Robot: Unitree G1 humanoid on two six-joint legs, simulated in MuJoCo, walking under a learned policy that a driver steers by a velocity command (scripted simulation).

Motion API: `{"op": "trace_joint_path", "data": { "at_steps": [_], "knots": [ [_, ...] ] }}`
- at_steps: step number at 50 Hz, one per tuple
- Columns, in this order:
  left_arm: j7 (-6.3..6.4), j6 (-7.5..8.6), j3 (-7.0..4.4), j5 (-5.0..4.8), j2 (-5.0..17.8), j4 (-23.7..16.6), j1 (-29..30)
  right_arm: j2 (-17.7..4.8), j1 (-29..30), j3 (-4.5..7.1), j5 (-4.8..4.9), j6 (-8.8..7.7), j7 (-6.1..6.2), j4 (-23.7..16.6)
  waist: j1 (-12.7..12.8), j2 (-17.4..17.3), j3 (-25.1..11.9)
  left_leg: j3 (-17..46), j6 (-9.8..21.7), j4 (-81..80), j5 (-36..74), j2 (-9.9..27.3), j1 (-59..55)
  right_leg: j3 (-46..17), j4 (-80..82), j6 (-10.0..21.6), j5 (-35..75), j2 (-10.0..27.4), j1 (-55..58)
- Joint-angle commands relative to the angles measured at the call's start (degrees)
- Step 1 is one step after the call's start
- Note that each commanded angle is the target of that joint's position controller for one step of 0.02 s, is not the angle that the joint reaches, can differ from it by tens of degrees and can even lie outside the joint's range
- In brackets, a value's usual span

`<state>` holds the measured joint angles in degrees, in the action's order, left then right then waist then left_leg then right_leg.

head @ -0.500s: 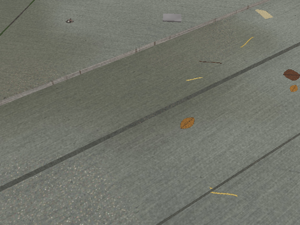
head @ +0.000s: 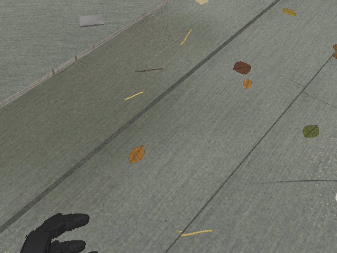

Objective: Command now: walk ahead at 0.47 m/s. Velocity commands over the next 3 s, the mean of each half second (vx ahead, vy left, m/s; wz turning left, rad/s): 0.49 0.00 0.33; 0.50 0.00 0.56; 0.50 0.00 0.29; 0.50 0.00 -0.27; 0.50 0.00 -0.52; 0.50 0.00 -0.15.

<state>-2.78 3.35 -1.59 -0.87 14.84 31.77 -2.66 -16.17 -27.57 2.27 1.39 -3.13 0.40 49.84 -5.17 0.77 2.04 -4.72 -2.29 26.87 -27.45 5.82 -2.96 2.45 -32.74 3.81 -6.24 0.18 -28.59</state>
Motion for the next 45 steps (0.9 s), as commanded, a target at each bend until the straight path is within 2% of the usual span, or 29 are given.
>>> {"op": "trace_joint_path", "data": {
  "at_steps": [1,2,3,4,5,6,8,11,14,17,19,21,23,24,25,26,27,28,29,30,31,32,34,36,38,40,41,43,45],
  "knots": [
    [1.89,-0.22,-5.44,1.71,16.62,1.5,-25.89,-2.13,-1.85,-0.82,-0.74,-2.74,-0.22,-6.62,11.83,14.44,-28.26,9.98,3.16,44.68,-6.08,-7.26,39.3,-43.42,11.94,14.33,-8.7,24.9,54.57],
    [1.7,0.42,-4.21,1.71,11.37,1.78,-23.04,-8.48,3.64,1.21,1.24,-2.98,-0.38,-6.74,12.99,7.98,-20.36,13.91,3.43,49.9,-3.06,-4.23,43.87,-38.05,14.24,11.79,-11.14,22.8,47.06],
    [1.62,0.73,-3.51,1.01,9.59,2.43,-19.55,-8.74,7.82,1.43,1.83,-3.0,-0.48,-8.2,11.14,6.88,-11.68,11.47,3.96,48.62,2.41,-1.48,45.8,-27.97,15.36,9.89,-8.61,20.66,38.65],
    [1.44,1.02,-3.01,0.8,7.86,2.8,-16.05,-7.63,9.43,1.27,1.01,-2.84,-0.19,-8.08,8.98,3.27,-7.89,10.54,3.86,45.89,7.35,0.8,44.0,-22.25,17.08,8.35,-6.28,17.6,31.7],
    [1.24,1.47,-2.7,1.03,6.43,2.98,-13.62,-7.05,8.91,1.52,0.47,-2.21,-0.2,-7.64,7.05,4.56,-5.12,10.54,3.56,43.69,11.06,2.11,41.61,-17.22,19.38,7.63,-3.22,15.35,26.48],
    [1.23,2.02,-2.63,1.39,5.52,3.43,-12.22,-5.98,7.06,1.49,0.7,-1.3,-0.37,-6.76,5.52,5.86,-4.4,10.63,3.35,43.85,13.74,2.84,38.91,-13.78,21.67,7.29,-1.82,14.06,23.39],
    [1.21,3.26,-2.85,1.38,4.95,5.04,-11.77,-3.61,5.53,1.3,0.8,0.16,-0.38,-5.93,4.11,5.14,-2.91,10.28,2.69,45.53,15.49,2.32,38.42,-8.86,23.93,7.62,4.66,13.65,20.46],
    [1.44,3.65,-3.01,1.79,4.93,7.53,-12.43,-3.11,8.79,1.54,0.63,1.31,0.13,-7.0,3.99,3.88,1.15,12.12,1.88,45.81,18.65,1.56,44.74,-3.16,25.58,7.11,9.43,13.65,19.69],
    [2.0,3.11,-2.92,1.98,5.06,9.13,-13.45,-2.95,13.56,1.4,0.24,1.23,-0.17,-9.12,4.68,2.64,3.68,12.33,1.83,38.86,23.86,0.39,49.69,0.99,26.06,6.1,10.46,12.84,21.82],
    [2.71,2.3,-3.42,1.54,7.56,10.44,-15.66,-0.43,21.41,-0.13,-0.61,0.77,-1.57,-12.44,7.76,0.88,4.84,6.57,2.85,29.04,25.44,0.11,49.52,4.25,26.94,5.27,15.52,14.14,24.78],
    [3.07,1.45,-3.51,1.39,8.34,11.92,-18.36,0.28,24.74,-0.63,-0.51,0.43,-2.69,-14.5,9.17,0.75,4.92,3.54,4.22,26.82,23.05,-0.3,51.92,5.65,25.03,5.1,22.79,15.84,30.48],
    [3.42,0.15,-3.38,1.16,8.87,12.42,-18.87,0.27,26.87,-0.76,-0.07,0.08,-3.74,-16.54,9.16,0.86,4.3,0.56,5.94,23.61,19.3,-1.4,51.98,7.71,21.12,4.41,32.34,16.21,34.64],
    [4.15,-0.73,-3.39,1.27,10.62,12.06,-17.43,-1.07,25.15,-0.04,-0.07,0.09,-4.16,-17.42,6.61,4.35,0.06,-4.26,7.84,22.23,14.62,-5.72,42.68,10.0,14.02,3.63,54.92,15.68,34.59],
    [4.64,-1.14,-3.57,1.13,11.88,11.95,-16.7,-2.63,21.35,0.8,0.05,0.36,-4.14,-17.25,3.83,6.98,-3.1,-5.53,9.1,21.74,11.69,-8.36,36.55,10.28,8.03,3.29,65.41,15.85,34.67],
    [5.03,-1.41,-3.83,0.7,13.12,11.62,-15.1,-5.34,14.03,2.17,0.28,0.56,-4.01,-16.07,-0.55,8.05,-7.14,-5.27,11.04,17.85,11.74,-10.5,26.39,10.54,-1.54,2.74,69.1,15.36,32.56],
    [5.36,-0.97,-3.65,-0.08,13.01,10.78,-14.04,-9.92,4.49,4.5,0.32,0.81,-3.25,-14.11,-5.83,5.15,-12.02,-0.58,13.55,9.43,17.23,-11.11,9.63,10.39,-14.7,0.72,57.49,12.65,24.53],
    [4.73,0.45,-1.62,1.32,5.78,7.58,-17.69,-17.22,0.81,6.52,0.21,1.27,-1.88,-13.34,-2.53,-10.84,-16.32,29.56,22.37,2.99,10.53,4.18,-10.59,8.66,-38.4,-3.6,4.65,3.0,0.12],
    [3.28,3.17,-0.97,1.1,5.99,6.66,-16.39,-16.49,2.84,5.84,-0.92,0.39,-1.55,-15.46,-1.16,-11.01,-25.58,58.23,28.8,-8.06,3.62,12.6,-15.68,-7.39,-49.33,-3.52,-22.74,-4.46,-9.7],
    [1.99,4.52,-2.27,-1.1,9.24,5.19,-10.47,-11.88,5.49,4.44,-1.56,-0.43,-1.6,-15.87,-1.83,-5.54,-18.27,51.3,24.91,-10.15,1.97,11.78,-10.4,-11.64,-49.9,-2.58,-18.49,-1.01,-15.43],
    [1.73,5.11,-1.78,-1.47,8.06,4.02,-8.19,-9.13,7.23,3.71,-1.06,-0.89,-1.63,-15.53,0.09,-1.73,-10.52,42.87,22.63,-10.83,3.89,9.73,-2.02,-10.11,-45.35,-1.81,-14.75,1.39,-15.77],
    [2.12,5.21,-1.72,-0.47,6.78,4.4,-8.31,-7.71,10.1,3.33,-0.52,-1.12,-1.68,-15.45,3.08,2.23,-6.02,36.06,20.66,-11.27,9.72,6.95,5.47,-9.0,-40.3,-1.98,-12.8,3.79,-13.75],
    [2.45,4.62,-2.17,0.35,7.16,4.84,-9.84,-5.77,12.59,2.74,-0.85,-1.39,-1.65,-15.99,5.45,0.65,-3.95,30.42,19.53,-12.04,16.39,4.51,11.08,-8.95,-36.72,-2.43,-10.9,5.48,-9.97],
    [2.66,3.21,-2.38,1.2,6.91,5.29,-10.94,-5.34,13.69,2.61,-1.05,-1.58,-1.16,-16.24,6.82,-2.31,-3.5,25.59,19.75,-14.24,24.41,2.24,15.56,-7.42,-35.45,-4.16,-9.25,5.73,-6.8],
    [2.84,2.24,-2.19,1.76,6.17,5.12,-9.65,-6.49,11.76,2.85,-0.58,-1.66,-0.56,-15.09,6.73,-1.75,-2.85,22.06,19.45,-15.1,27.02,0.9,16.98,-6.34,-32.03,-5.86,-6.61,5.83,-8.11],
    [3.08,1.89,-1.62,2.12,5.0,3.73,-5.15,-7.75,10.79,3.15,-0.41,-1.22,0.03,-14.52,5.62,-2.17,-1.32,19.28,18.4,-15.69,25.4,-1.03,19.3,-4.77,-23.18,-7.51,-1.15,4.79,-8.54],
    [2.88,2.03,-0.85,1.65,3.14,2.87,0.01,-8.01,10.07,3.17,-0.29,-0.74,0.43,-14.38,3.37,-4.3,-1.24,17.2,16.45,-14.91,22.96,-2.87,21.36,-3.93,-11.52,-8.27,5.39,2.6,-3.73],
    [2.64,2.24,-0.77,1.38,3.13,2.5,1.96,-8.83,9.35,3.42,-0.32,-0.75,0.54,-14.11,2.47,-5.48,-1.6,17.45,15.9,-14.33,22.1,-2.7,21.15,-3.92,-7.64,-8.51,8.04,1.64,-2.04],
    [2.23,2.61,-1.0,0.58,4.26,1.79,4.88,-10.24,7.65,3.96,0.11,-0.66,0.49,-13.6,0.98,-6.46,-1.86,19.71,15.41,-13.06,19.09,-1.33,18.88,-4.44,-2.1,-8.85,9.19,0.43,-0.47],
    [1.85,3.11,-1.73,0.07,6.39,1.34,5.43,-9.99,6.9,3.99,0.63,-0.21,0.59,-13.15,1.18,-7.37,-2.36,23.81,14.59,-10.05,16.64,0.62,15.17,-6.82,2.14,-8.2,8.65,0.49,0.87]
  ]
}}
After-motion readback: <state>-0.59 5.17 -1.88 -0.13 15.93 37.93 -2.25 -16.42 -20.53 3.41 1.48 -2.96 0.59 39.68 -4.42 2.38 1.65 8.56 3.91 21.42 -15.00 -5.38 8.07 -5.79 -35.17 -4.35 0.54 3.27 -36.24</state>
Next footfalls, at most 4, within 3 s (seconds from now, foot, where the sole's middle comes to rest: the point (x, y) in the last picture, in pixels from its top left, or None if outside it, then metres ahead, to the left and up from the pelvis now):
0.52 left None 0.43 0.13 -0.72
1.00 right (151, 172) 0.76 0.03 -0.72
1.46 left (60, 162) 0.82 0.40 -0.68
1.98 right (94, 99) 1.16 0.28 -0.68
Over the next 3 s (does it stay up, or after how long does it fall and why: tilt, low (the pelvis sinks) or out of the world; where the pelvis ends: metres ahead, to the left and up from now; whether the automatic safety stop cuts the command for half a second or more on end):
stays up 1.48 0.39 0.14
